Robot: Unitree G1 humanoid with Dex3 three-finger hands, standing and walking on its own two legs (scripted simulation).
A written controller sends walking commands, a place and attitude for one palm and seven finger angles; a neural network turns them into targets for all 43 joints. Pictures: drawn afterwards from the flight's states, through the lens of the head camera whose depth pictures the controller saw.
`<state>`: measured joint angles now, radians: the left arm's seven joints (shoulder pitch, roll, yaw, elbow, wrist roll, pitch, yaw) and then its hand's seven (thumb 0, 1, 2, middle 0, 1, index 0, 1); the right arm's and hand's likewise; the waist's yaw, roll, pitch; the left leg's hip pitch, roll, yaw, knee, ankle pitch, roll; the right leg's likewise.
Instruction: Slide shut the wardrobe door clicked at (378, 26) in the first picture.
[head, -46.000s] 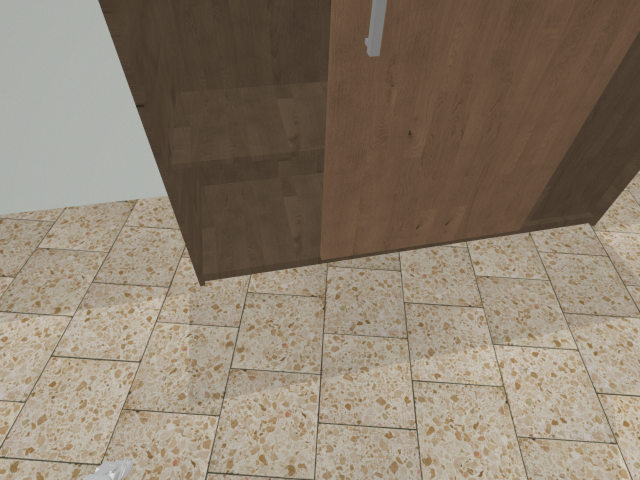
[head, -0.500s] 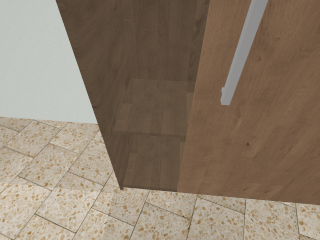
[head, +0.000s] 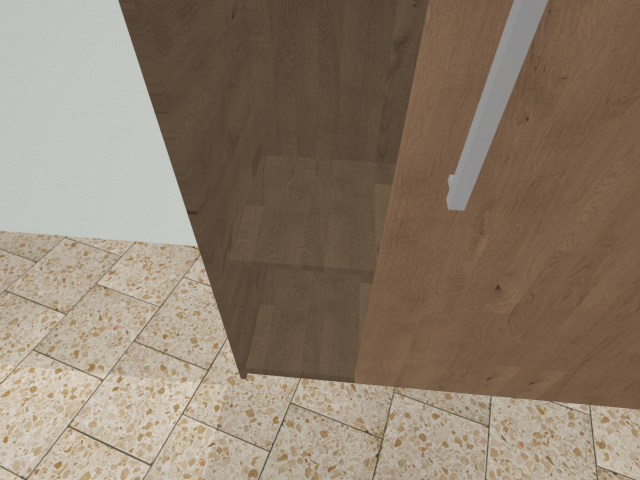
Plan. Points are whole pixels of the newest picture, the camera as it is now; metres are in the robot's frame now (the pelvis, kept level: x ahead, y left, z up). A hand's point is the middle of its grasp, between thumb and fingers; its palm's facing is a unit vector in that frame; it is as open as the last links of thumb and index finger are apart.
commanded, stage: look again from close up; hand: right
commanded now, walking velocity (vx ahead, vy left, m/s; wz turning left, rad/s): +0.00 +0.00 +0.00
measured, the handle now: (487, 97) +0.51 -0.18 +0.25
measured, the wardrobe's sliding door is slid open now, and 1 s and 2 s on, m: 0.35 0.35 0.35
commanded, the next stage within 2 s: raise the hand with hooked fingers in 0.44 s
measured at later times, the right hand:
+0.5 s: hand out of the picture -0.04 -0.14 -0.18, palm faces +0.07 +0.99 -0.15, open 7.4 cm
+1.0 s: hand (477, 474) +0.15 -0.15 +0.01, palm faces +0.06 +1.00 +0.01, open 8.8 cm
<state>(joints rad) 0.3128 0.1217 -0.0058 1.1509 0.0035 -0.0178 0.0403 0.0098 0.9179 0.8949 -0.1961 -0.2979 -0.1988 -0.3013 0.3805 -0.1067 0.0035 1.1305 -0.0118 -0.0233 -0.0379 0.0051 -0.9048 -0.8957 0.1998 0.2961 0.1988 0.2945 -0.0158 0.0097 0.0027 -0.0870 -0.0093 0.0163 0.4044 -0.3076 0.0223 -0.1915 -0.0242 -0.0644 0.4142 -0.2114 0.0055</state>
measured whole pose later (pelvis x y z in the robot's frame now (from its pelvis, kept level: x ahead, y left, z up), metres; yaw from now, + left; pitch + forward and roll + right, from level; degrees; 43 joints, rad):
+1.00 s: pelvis -0.03 +0.01 -0.05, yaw -2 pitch +5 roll -1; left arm 0.14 0.25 0.05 0.47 -0.02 -0.20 0.04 0.01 0.91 0.90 -0.20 -0.30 -0.20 -0.30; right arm 0.49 -0.16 -0.06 -0.09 0.22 -0.26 0.20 0.02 -0.57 -0.75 0.23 0.52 0.23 0.51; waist -0.03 0.00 -0.11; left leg -0.47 0.00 0.06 0.91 -0.52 0.04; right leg -0.58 -0.03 -0.02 0.87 -0.37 0.02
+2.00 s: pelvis -0.04 -0.01 +0.00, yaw -4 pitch -4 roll +1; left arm 0.15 0.24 -0.12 0.64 -0.08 -0.27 0.09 0.02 0.90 0.89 -0.20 -0.30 -0.20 -0.30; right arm -0.14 -0.48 -0.44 -0.04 0.34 0.26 0.41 -0.01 0.49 -0.30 0.30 1.18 0.30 1.18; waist -0.09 -0.07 -0.01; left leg -0.09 0.01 0.09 0.46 -0.30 0.01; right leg -0.24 0.00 0.01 0.50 -0.19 -0.02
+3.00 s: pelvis -0.03 +0.00 +0.00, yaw -4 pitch -3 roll +0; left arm 0.16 0.28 -0.09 0.65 -0.11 -0.23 0.09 0.02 0.91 0.90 -0.20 -0.30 -0.20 -0.30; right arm -0.36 -0.52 -0.45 0.17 0.31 0.33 0.43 -0.01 0.51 -0.30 0.30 1.20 0.30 1.20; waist -0.07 -0.08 -0.02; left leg -0.10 0.00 0.09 0.47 -0.32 0.02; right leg -0.24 -0.01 0.01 0.49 -0.20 0.00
